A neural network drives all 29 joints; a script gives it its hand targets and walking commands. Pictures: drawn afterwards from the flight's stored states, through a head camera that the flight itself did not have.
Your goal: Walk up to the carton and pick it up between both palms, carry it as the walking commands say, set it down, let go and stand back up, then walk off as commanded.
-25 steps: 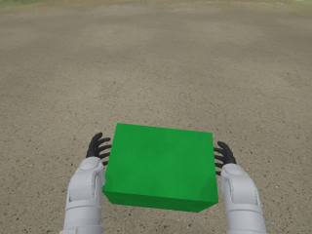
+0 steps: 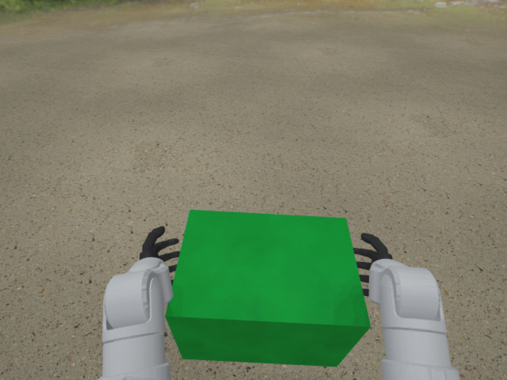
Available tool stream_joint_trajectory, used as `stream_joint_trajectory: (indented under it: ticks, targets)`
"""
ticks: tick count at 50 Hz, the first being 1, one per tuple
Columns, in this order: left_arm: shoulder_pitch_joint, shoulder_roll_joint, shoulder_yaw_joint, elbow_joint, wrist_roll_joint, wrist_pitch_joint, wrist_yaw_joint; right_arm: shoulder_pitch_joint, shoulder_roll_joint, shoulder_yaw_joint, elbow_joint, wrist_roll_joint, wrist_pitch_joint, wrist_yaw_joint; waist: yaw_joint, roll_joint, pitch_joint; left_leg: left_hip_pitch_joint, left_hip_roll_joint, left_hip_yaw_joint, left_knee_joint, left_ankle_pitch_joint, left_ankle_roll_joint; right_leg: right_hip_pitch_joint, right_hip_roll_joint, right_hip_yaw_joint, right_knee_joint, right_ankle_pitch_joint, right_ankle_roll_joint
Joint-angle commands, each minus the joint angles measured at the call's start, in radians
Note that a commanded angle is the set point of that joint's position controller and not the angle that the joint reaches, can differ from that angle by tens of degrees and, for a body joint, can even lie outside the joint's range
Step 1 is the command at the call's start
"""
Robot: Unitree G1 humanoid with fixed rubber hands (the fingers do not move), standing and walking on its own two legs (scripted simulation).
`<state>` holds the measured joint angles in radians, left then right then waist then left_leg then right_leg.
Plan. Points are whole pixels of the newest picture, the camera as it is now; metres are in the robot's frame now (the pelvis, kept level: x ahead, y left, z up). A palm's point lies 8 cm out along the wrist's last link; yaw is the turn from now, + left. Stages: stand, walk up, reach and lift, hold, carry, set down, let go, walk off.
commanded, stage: carry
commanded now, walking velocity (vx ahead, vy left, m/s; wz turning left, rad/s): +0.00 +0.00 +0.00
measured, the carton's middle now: (263, 289) +0.31 -0.01 +0.01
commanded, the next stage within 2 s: none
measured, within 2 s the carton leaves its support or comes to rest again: neither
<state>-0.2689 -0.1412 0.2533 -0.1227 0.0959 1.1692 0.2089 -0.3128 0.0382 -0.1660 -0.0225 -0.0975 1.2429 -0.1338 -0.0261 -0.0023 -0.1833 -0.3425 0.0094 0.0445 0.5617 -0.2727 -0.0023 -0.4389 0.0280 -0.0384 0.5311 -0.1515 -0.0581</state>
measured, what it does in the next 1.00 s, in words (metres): stands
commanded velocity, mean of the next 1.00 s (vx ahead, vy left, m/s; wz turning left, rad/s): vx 0.00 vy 0.00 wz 0.00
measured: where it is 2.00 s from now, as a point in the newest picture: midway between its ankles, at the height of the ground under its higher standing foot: outside the picture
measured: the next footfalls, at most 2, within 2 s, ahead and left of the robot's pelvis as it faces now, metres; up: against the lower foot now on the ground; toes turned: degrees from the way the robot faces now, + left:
none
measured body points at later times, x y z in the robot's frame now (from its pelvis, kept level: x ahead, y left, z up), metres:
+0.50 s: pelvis +0.01 +0.03 +0.00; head -0.05 +0.03 +0.45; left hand +0.29 +0.20 +0.09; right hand +0.29 -0.15 +0.08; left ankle +0.01 +0.12 -0.73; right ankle +0.08 -0.08 -0.73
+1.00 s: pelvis +0.02 +0.04 +0.00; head -0.03 +0.03 +0.45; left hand +0.30 +0.21 +0.09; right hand +0.30 -0.14 +0.07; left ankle +0.01 +0.12 -0.73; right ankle +0.08 -0.08 -0.73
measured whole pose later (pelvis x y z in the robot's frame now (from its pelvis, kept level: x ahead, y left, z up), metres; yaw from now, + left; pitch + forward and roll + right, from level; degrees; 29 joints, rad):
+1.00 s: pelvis +0.02 +0.04 +0.00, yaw +1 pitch +3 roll +0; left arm -0.24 -0.14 0.21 -0.09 0.12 1.08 0.18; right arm -0.22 0.08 -0.19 -0.06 -0.16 1.14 -0.10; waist 0.01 0.01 -0.18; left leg -0.31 -0.03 0.06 0.56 -0.30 0.05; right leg -0.40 -0.01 -0.02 0.53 -0.18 0.00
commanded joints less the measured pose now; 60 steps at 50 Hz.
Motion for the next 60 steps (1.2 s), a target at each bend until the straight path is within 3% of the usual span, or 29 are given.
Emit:
stream_joint_trajectory:
  ticks: [1, 7, 10, 11, 14, 15, 20, 24, 26, 27, 30, 31, 35, 37, 38, 39, 41, 43, 44, 45, 46, 49, 52, 53, 54, 55, 57, 59, 60]
  targets:
    - [-0.568, -0.931, -0.764, -0.024, -0.435, 0.047, -0.43, -0.584, 1.009, 0.653, -0.196, 0.432, -0.055, 0.364, 0.028, 0.025, -0.227, 0.053, 0.081, -0.093, -0.07, -0.079, 0.041, 0.099, -0.144, 0.193, -0.149, -0.18, -0.004]
    - [-0.502, -0.93, -0.743, 0.076, -0.417, 0.042, -0.454, -0.584, 0.981, 0.644, -0.191, 0.392, -0.072, 0.353, 0.028, -0.017, -0.217, 0.045, 0.105, -0.11, -0.094, -0.025, 0.053, 0.124, -0.132, 0.153, -0.117, -0.069, 0.012]
    - [-0.489, -0.931, -0.743, 0.064, -0.41, 0.039, -0.454, -0.563, 0.972, 0.658, -0.203, 0.385, -0.069, 0.354, 0.028, -0.04, -0.197, 0.01, 0.116, -0.127, -0.118, -0.009, 0.054, 0.139, -0.123, 0.125, -0.101, -0.05, 0.021]
    - [-0.516, -0.926, -0.754, 0.041, -0.417, 0.037, -0.451, -0.549, 0.982, 0.65, -0.172, 0.393, -0.068, 0.358, 0.029, -0.002, -0.194, 0.016, 0.112, -0.117, -0.118, 0.019, 0.051, 0.139, -0.127, 0.127, -0.093, -0.021, 0.018]
    - [-0.502, -0.918, -0.746, 0.053, -0.405, 0.028, -0.451, -0.52, 0.971, 0.64, -0.142, 0.386, -0.074, 0.364, 0.029, 0.02, -0.203, 0.009, 0.127, -0.138, -0.143, 0.005, 0.057, 0.164, -0.12, 0.114, -0.079, -0.027, 0.016]
    - [-0.52, -0.927, -0.752, 0.035, -0.409, 0.023, -0.45, -0.555, 0.981, 0.658, -0.174, 0.397, -0.079, 0.363, 0.029, -0.013, -0.211, 0.009, 0.114, -0.126, -0.121, 0.025, 0.058, 0.175, -0.129, 0.123, -0.086, 0.002, 0.014]
    - [-0.504, -0.929, -0.757, -0.001, -0.408, 0.014, -0.441, -0.585, 0.99, 0.68, -0.227, 0.427, -0.087, 0.365, 0.03, 0.018, -0.231, 0.021, 0.101, -0.115, -0.113, 0.059, 0.055, 0.186, -0.13, 0.124, -0.076, 0.004, 0.008]
    - [-0.476, -0.905, -0.746, 0.014, -0.388, 0.012, -0.433, -0.52, 0.983, 0.652, -0.149, 0.41, -0.081, 0.37, 0.031, 0.033, -0.213, 0.027, 0.112, -0.128, -0.122, 0.106, 0.061, 0.175, -0.127, 0.118, -0.061, 0.02, 0.005]
    - [-0.484, -0.917, -0.767, -0.017, -0.401, 0.008, -0.436, -0.541, 0.991, 0.677, -0.203, 0.424, -0.09, 0.37, 0.029, 0.015, -0.242, 0.049, 0.105, -0.12, -0.107, 0.127, 0.062, 0.193, -0.131, 0.118, -0.063, 0.048, 0.004]
    - [-0.5, -0.905, -0.746, -0.017, -0.39, 0.005, -0.437, -0.554, 1.003, 0.676, -0.19, 0.419, -0.09, 0.37, 0.028, -0.035, -0.234, 0.042, 0.111, -0.117, -0.101, 0.121, 0.058, 0.199, -0.13, 0.107, -0.067, 0.056, 0.004]
    - [-0.459, -0.92, -0.77, -0.002, -0.407, 0.011, -0.441, -0.546, 0.983, 0.685, -0.243, 0.424, -0.094, 0.361, 0.028, 0.003, -0.228, 0.038, 0.106, -0.13, -0.128, 0.059, 0.065, 0.185, -0.121, 0.114, -0.062, 0.016, 0.006]
    - [-0.457, -0.902, -0.735, 0.046, -0.377, 0.002, -0.441, -0.531, 0.978, 0.652, -0.175, 0.397, -0.101, 0.363, 0.031, 0.007, -0.211, 0.028, 0.093, -0.117, -0.126, 0.033, 0.058, 0.182, -0.127, 0.118, -0.073, 0.014, 0.004]
    - [-0.483, -0.892, -0.731, 0.034, -0.363, -0.037, -0.444, -0.516, 0.978, 0.634, -0.149, 0.37, -0.136, 0.367, 0.031, 0.018, -0.228, 0.066, 0.11, -0.114, -0.113, 0.144, 0.062, 0.18, -0.131, 0.115, -0.059, 0.047, 0.006]
    - [-0.484, -0.902, -0.761, -0.014, -0.391, -0.036, -0.446, -0.525, 0.994, 0.67, -0.2, 0.395, -0.133, 0.362, 0.031, -0.03, -0.237, 0.073, 0.099, -0.103, -0.074, 0.175, 0.063, 0.188, -0.139, 0.123, -0.066, 0.101, 0.011]
    - [-0.473, -0.909, -0.776, -0.022, -0.399, -0.034, -0.445, -0.51, 0.991, 0.674, -0.212, 0.403, -0.133, 0.363, 0.03, 0.014, -0.252, 0.082, 0.099, -0.105, -0.089, 0.167, 0.065, 0.192, -0.137, 0.125, -0.053, 0.09, 0.004]
    - [-0.442, -0.91, -0.761, 0.016, -0.387, -0.03, -0.443, -0.528, 0.971, 0.673, -0.221, 0.396, -0.132, 0.357, 0.03, 0.002, -0.251, 0.087, 0.103, -0.108, -0.079, 0.167, 0.064, 0.183, -0.137, 0.129, -0.062, 0.088, 0.007]
    - [-0.415, -0.87, -0.696, 0.114, -0.329, -0.045, -0.445, -0.487, 0.942, 0.61, -0.111, 0.339, -0.149, 0.359, 0.031, 0.001, -0.234, 0.076, 0.105, -0.108, -0.092, 0.165, 0.063, 0.179, -0.132, 0.113, -0.051, 0.055, 0.01]
    - [-0.424, -0.87, -0.721, 0.072, -0.341, -0.058, -0.447, -0.459, 0.947, 0.624, -0.115, 0.341, -0.157, 0.364, 0.031, -0.014, -0.227, 0.096, 0.101, -0.106, -0.093, 0.162, 0.061, 0.157, -0.134, 0.12, -0.062, 0.051, 0.011]
    - [-0.452, -0.894, -0.765, 0.005, -0.375, -0.057, -0.447, -0.505, 0.969, 0.666, -0.203, 0.382, -0.157, 0.366, 0.032, 0.009, -0.229, 0.081, 0.113, -0.116, -0.102, 0.204, 0.061, 0.17, -0.129, 0.11, -0.04, 0.07, 0.013]
    - [-0.447, -0.888, -0.749, 0.01, -0.366, -0.061, -0.447, -0.509, 0.979, 0.669, -0.188, 0.385, -0.157, 0.366, 0.032, -0.019, -0.228, 0.073, 0.117, -0.119, -0.106, 0.192, 0.067, 0.178, -0.126, 0.108, -0.039, 0.059, 0.012]
    - [-0.484, -0.917, -0.788, -0.036, -0.398, -0.055, -0.445, -0.533, 0.98, 0.691, -0.259, 0.407, -0.154, 0.36, 0.031, 0.01, -0.23, 0.073, 0.116, -0.124, -0.115, 0.209, 0.067, 0.184, -0.122, 0.104, -0.036, 0.06, 0.011]
    - [-0.432, -0.856, -0.706, 0.069, -0.327, -0.068, -0.441, -0.456, 0.947, 0.601, -0.097, 0.337, -0.165, 0.363, 0.032, 0.019, -0.224, 0.08, 0.114, -0.116, -0.11, 0.187, 0.064, 0.17, -0.128, 0.11, -0.04, 0.054, 0.006]
    - [-0.413, -0.86, -0.698, 0.108, -0.311, -0.085, -0.449, -0.495, 0.938, 0.621, -0.119, 0.334, -0.184, 0.367, 0.032, 0.0, -0.181, 0.055, 0.097, -0.102, -0.114, 0.111, 0.059, 0.157, -0.133, 0.122, -0.066, 0.042, 0.013]
    - [-0.455, -0.891, -0.742, 0.029, -0.35, -0.08, -0.446, -0.515, 0.969, 0.66, -0.174, 0.372, -0.175, 0.365, 0.033, 0.014, -0.192, 0.057, 0.095, -0.103, -0.12, 0.094, 0.057, 0.17, -0.135, 0.123, -0.07, 0.03, 0.009]
    - [-0.435, -0.887, -0.738, 0.048, -0.341, -0.084, -0.447, -0.514, 0.959, 0.661, -0.184, 0.366, -0.181, 0.364, 0.031, -0.018, -0.215, 0.066, 0.094, -0.102, -0.116, 0.077, 0.059, 0.183, -0.132, 0.118, -0.067, 0.038, 0.013]
    - [-0.449, -0.875, -0.702, 0.086, -0.317, -0.1, -0.447, -0.51, 0.949, 0.621, -0.128, 0.337, -0.196, 0.364, 0.033, -0.017, -0.216, 0.059, 0.096, -0.1, -0.109, 0.093, 0.058, 0.191, -0.132, 0.113, -0.057, 0.055, 0.013]
    - [-0.457, -0.896, -0.772, -0.013, -0.372, -0.082, -0.442, -0.508, 0.965, 0.673, -0.222, 0.382, -0.181, 0.361, 0.031, -0.001, -0.202, 0.078, 0.098, -0.103, -0.117, 0.11, 0.059, 0.156, -0.131, 0.123, -0.063, 0.048, 0.008]
    - [-0.41, -0.876, -0.738, 0.023, -0.349, -0.077, -0.441, -0.49, 0.964, 0.665, -0.198, 0.373, -0.176, 0.356, 0.032, -0.048, -0.247, 0.072, 0.097, -0.099, -0.088, 0.131, 0.064, 0.209, -0.141, 0.119, -0.061, 0.094, 0.007]
    - [-0.376, -0.84, -0.693, 0.095, -0.301, -0.09, -0.44, -0.433, 0.943, 0.612, -0.093, 0.326, -0.185, 0.358, 0.03, -0.031, -0.235, 0.096, 0.096, -0.096, -0.088, 0.14, 0.061, 0.187, -0.144, 0.128, -0.06, 0.103, 0.005]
